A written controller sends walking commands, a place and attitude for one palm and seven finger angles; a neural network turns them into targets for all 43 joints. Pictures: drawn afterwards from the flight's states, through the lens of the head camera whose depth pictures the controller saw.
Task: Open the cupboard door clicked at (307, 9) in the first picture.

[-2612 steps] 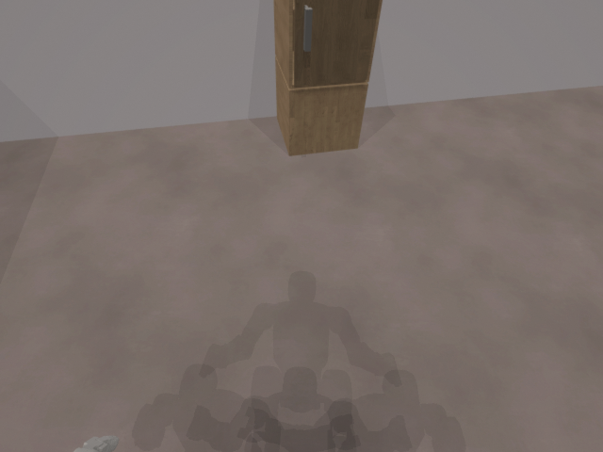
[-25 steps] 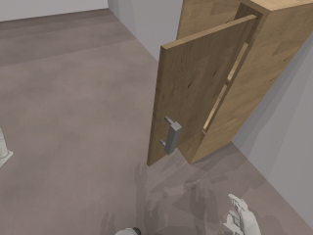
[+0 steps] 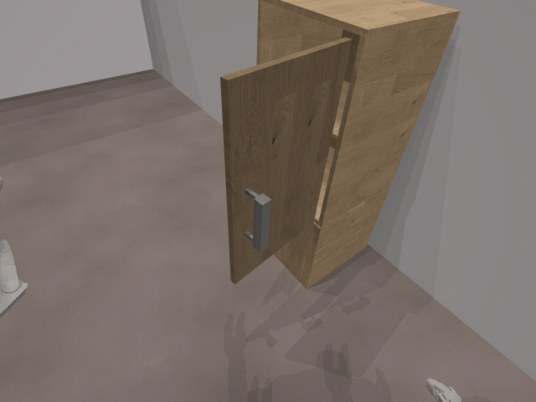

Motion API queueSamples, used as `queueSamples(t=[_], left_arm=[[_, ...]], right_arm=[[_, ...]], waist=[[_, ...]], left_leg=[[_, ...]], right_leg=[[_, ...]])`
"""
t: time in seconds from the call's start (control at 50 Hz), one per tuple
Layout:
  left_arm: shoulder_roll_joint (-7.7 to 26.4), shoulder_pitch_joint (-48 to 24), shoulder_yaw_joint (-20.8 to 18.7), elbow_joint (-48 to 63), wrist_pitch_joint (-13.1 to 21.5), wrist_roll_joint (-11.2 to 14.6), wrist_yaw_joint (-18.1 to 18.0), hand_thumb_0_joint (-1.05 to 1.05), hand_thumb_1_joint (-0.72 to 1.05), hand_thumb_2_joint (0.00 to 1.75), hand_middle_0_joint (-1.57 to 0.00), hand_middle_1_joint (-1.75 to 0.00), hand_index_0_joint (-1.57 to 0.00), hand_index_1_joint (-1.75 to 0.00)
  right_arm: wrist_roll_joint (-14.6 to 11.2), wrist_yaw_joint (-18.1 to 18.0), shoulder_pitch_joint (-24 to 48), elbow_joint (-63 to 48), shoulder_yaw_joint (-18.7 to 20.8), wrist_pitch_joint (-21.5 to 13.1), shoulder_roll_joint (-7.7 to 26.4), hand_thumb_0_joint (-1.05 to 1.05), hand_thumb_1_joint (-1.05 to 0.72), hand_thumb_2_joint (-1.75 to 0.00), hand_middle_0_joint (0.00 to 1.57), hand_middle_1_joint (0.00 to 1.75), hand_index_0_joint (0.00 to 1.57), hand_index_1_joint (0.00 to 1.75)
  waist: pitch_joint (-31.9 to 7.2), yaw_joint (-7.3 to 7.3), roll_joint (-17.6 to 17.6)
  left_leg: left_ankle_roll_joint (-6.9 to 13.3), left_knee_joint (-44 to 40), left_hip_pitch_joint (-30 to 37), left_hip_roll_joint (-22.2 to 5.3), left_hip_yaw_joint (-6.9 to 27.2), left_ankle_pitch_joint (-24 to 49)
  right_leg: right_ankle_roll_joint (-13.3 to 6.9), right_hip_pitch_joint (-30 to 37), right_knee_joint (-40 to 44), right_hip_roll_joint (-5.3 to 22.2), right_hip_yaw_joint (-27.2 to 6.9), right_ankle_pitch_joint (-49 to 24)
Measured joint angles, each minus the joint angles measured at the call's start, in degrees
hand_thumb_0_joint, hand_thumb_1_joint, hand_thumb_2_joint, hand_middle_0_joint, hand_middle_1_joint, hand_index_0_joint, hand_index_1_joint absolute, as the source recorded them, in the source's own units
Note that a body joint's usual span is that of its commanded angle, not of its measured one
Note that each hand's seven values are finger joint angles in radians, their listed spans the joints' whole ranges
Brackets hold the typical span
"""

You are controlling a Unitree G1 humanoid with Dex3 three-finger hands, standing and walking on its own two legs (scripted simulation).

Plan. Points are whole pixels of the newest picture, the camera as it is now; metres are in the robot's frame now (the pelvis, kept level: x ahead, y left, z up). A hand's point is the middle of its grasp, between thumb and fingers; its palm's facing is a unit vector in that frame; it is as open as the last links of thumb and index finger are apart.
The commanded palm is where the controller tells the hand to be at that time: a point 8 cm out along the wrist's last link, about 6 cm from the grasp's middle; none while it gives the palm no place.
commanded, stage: stop stepping back and stand still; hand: left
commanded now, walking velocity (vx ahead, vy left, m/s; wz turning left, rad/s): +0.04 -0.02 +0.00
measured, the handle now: (254, 219) +0.54 +0.04 -0.07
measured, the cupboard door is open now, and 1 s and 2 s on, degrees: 98 98 98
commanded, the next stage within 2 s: let the arm hang, fingers relaxed in 0.46 s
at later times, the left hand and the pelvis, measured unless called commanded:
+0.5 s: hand out of the picture +0.18 +0.30 +0.17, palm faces +0.48 -0.77 -0.42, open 7.4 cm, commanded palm +0.13 +0.32 +0.20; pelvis -0.02 +0.02 +0.01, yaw -1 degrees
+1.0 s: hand out of the picture -0.12 +0.20 -0.16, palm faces +0.03 -0.99 -0.13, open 7.4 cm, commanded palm none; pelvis -0.06 +0.03 +0.02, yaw +2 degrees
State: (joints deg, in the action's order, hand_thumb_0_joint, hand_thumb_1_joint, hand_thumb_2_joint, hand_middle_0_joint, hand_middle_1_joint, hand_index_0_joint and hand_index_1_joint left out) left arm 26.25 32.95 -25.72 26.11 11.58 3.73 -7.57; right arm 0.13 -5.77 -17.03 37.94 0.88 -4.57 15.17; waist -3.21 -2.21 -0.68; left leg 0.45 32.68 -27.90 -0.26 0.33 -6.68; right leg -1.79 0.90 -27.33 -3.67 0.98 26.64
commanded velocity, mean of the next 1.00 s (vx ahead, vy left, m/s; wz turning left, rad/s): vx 0.00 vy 0.00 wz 0.00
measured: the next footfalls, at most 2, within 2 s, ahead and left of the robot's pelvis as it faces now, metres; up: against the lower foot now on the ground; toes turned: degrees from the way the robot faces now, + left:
left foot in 0.44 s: +0.08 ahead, +0.13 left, +0.00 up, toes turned -2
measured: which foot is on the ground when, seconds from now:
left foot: down 0.00-0.30, up 0.32-0.42, down 0.44-1.00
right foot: down 0.00-1.00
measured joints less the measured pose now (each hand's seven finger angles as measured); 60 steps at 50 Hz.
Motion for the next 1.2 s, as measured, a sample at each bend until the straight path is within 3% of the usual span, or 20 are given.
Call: queueSamples(t=[0.06,0.12,0.16,0.2,0.24,0.3,0.38,0.44,0.5,0.56,0.6,0.66,0.72,0.8,0.88,0.96,1.06,1.2], left_arm=[[-2.14,-0.75,1.38,-0.42,-0.28,-0.93,-0.53,0.01,0.89,0.90,-0.22,-0.30,-0.21,-0.30],[-3.06,-3.57,1.98,-0.68,-0.02,-1.44,-0.53,0.01,0.89,0.90,-0.22,-0.30,-0.21,-0.30],[-3.27,-5.14,1.39,-0.59,0.05,-1.42,-0.74,0.01,0.89,0.90,-0.22,-0.30,-0.21,-0.30],[-2.33,-5.45,0.53,0.44,0.22,-1.27,-0.84,0.02,0.89,0.90,-0.21,-0.30,-0.21,-0.30],[-0.80,-3.97,-0.35,2.13,0.51,-0.90,-0.71,0.02,0.89,0.90,-0.21,-0.30,-0.21,-0.30],[0.66,0.22,-0.45,4.08,0.78,-0.56,0.02,0.01,0.89,0.90,-0.22,-0.30,-0.21,-0.30],[-0.16,4.18,0.68,3.50,0.22,-0.71,0.21,0.01,0.89,0.90,-0.22,-0.30,-0.21,-0.30],[-2.96,0.82,2.17,-0.59,-0.50,-1.44,-0.39,0.01,0.89,0.90,-0.22,-0.30,-0.21,-0.30],[-5.47,-5.04,3.46,-4.86,-1.90,-1.85,-0.70,0.01,0.89,0.90,-0.22,-0.30,-0.21,-0.30],[-6.10,-6.31,3.62,-4.62,-3.24,-1.98,-0.66,0.01,0.89,0.90,-0.21,-0.30,-0.21,-0.30],[-5.00,-9.60,7.28,-11.97,-1.87,-3.52,1.42,0.01,0.90,0.90,-0.21,-0.30,-0.20,-0.30],[-4.54,-17.32,15.60,-32.18,-7.12,-5.13,5.70,0.00,0.90,0.90,-0.20,-0.30,-0.20,-0.30],[-6.60,-21.38,21.59,-51.86,-11.69,-5.62,7.85,0.00,0.91,0.90,-0.20,-0.30,-0.20,-0.30],[-10.81,-21.30,25.69,-70.04,-14.57,-5.39,8.44,0.01,0.91,0.90,-0.20,-0.30,-0.20,-0.30],[-14.29,-18.27,26.99,-80.86,-14.87,-4.97,8.71,0.01,0.91,0.90,-0.21,-0.30,-0.20,-0.30],[-15.60,-14.44,26.43,-87.58,-14.31,-4.68,8.57,0.01,0.91,0.90,-0.21,-0.30,-0.20,-0.30],[-14.87,-10.76,25.27,-92.65,-13.91,-4.57,7.92,0.01,0.91,0.90,-0.21,-0.30,-0.20,-0.30],[-12.87,-10.33,24.28,-94.39,-13.47,-4.49,7.10,0.01,0.91,0.90,-0.21,-0.30,-0.20,-0.30]], right_arm=[[-0.01,-0.23,-2.16,2.08,0.49,-0.74,0.52,0.02,-0.91,-0.90,0.20,0.30,0.20,0.30],[-0.10,-0.59,-2.05,3.66,0.21,-1.99,-0.83,0.02,-0.91,-0.90,0.20,0.30,0.20,0.30],[0.36,-0.31,-0.27,3.12,-0.26,-3.46,-2.33,0.02,-0.91,-0.90,0.20,0.30,0.20,0.30],[0.97,0.28,1.45,1.69,-0.96,-4.96,-4.24,0.02,-0.91,-0.90,0.20,0.30,0.20,0.30],[1.27,1.08,2.51,-0.29,-1.88,-5.64,-5.88,0.02,-0.91,-0.90,0.20,0.30,0.20,0.30],[1.19,2.13,3.20,-2.49,-2.77,-4.96,-6.78,0.02,-0.91,-0.90,0.20,0.30,0.21,0.30],[0.77,2.16,2.68,-0.16,-2.95,-2.72,-6.36,0.01,-0.90,-0.90,0.21,0.30,0.21,0.30],[0.45,1.12,1.70,1.01,-2.79,-3.12,-4.22,0.01,-0.90,-0.90,0.21,0.30,0.21,0.30],[-0.14,0.16,3.11,2.59,-2.05,-3.20,-3.01,0.02,-0.90,-0.90,0.21,0.30,0.21,0.30],[-0.29,0.22,4.94,1.04,-2.17,-3.46,-2.81,0.02,-0.91,-0.90,0.21,0.30,0.21,0.30],[-0.27,2.67,6.73,3.04,-1.17,-5.17,-1.77,0.02,-0.91,-0.90,0.20,0.30,0.21,0.30],[0.26,5.05,10.39,7.18,-0.80,-1.50,1.07,0.01,-0.91,-0.90,0.20,0.30,0.21,0.30],[0.82,5.94,12.17,10.28,-0.86,1.51,2.10,0.01,-0.91,-0.90,0.20,0.30,0.21,0.30],[1.38,6.09,10.83,13.77,-1.16,3.94,1.90,0.01,-0.91,-0.90,0.20,0.30,0.21,0.30],[1.47,5.59,7.65,18.33,-1.19,5.62,1.31,0.01,-0.91,-0.90,0.20,0.30,0.20,0.30],[1.23,4.95,4.43,22.90,-0.83,6.56,0.11,0.01,-0.91,-0.90,0.20,0.30,0.20,0.30],[1.01,4.41,1.88,26.13,-0.31,6.97,-1.93,0.01,-0.91,-0.90,0.20,0.30,0.20,0.30],[0.92,4.40,1.48,27.28,0.00,6.67,-4.14,0.01,-0.91,-0.90,0.20,0.30,0.20,0.30]], waist=[[-0.38,0.88,-0.09],[0.98,1.00,2.25],[2.58,1.04,3.16],[3.95,0.50,3.39],[4.43,-0.14,2.98],[4.00,-1.09,0.84],[0.73,2.12,0.41],[-0.15,3.59,-1.17],[1.71,4.38,-0.81],[3.64,4.02,0.23],[3.15,3.71,-0.52],[2.29,3.12,-2.34],[2.75,1.50,-2.40],[4.50,0.10,0.07],[6.42,0.78,2.01],[7.71,2.13,2.37],[8.31,2.82,1.22],[7.59,2.46,-0.83]], left_leg=[[-0.56,5.45,1.55,-0.11,0.38,-3.38],[2.05,4.27,3.12,1.35,-0.70,-1.84],[2.52,1.60,3.72,1.61,-1.93,-0.45],[2.27,-2.71,4.64,1.60,-2.42,2.43],[1.71,-6.47,5.13,1.48,-2.32,4.58],[0.00,-5.36,3.41,1.44,-1.33,-0.65],[-1.28,8.83,1.32,1.59,-0.22,-7.81],[-0.15,1.06,7.83,-0.43,0.37,-3.07],[0.39,-1.55,9.96,0.68,0.44,-5.72],[0.61,-3.22,10.53,1.00,-0.43,-3.69],[0.80,-2.96,8.64,1.08,-0.14,-2.90],[1.24,-1.14,5.70,1.48,0.52,-2.53],[1.33,-0.48,5.11,1.63,0.93,-2.21],[1.12,-1.74,6.31,1.66,1.30,-1.27],[0.94,-4.60,7.66,1.52,1.80,0.49],[0.80,-6.60,8.38,1.47,2.44,1.74],[0.74,-7.15,8.73,1.42,2.92,2.00],[0.77,-6.61,9.26,1.56,2.83,1.33]], right_leg=[[0.28,1.01,-0.99,-0.13,-0.27,0.86],[1.06,0.56,-3.75,1.58,-0.38,2.33],[0.79,-2.94,-8.36,1.89,-1.58,3.18],[0.21,-6.50,-11.10,1.16,-1.93,4.55],[-0.34,-7.86,-7.59,0.46,-0.46,4.28],[-1.50,-7.68,-2.00,0.16,1.18,-4.76],[-1.32,-7.54,-0.26,0.76,-0.41,-6.52],[-0.40,-7.13,-0.71,0.57,0.07,-5.59],[0.05,-6.78,-1.68,1.77,0.53,-5.06],[0.71,-6.94,-1.23,2.33,-0.23,-5.90],[1.03,-9.16,-2.43,2.41,0.37,-6.49],[1.00,-11.63,-4.10,2.67,1.18,-5.86],[0.94,-12.30,-5.23,2.75,1.64,-5.89],[0.84,-11.22,-4.38,2.72,1.98,-6.58],[0.62,-9.81,-1.50,2.46,2.39,-8.33],[0.40,-8.79,0.91,2.26,2.97,-9.66],[0.21,-8.04,2.10,2.08,3.40,-10.15],[0.04,-7.47,1.62,2.22,3.33,-9.43]])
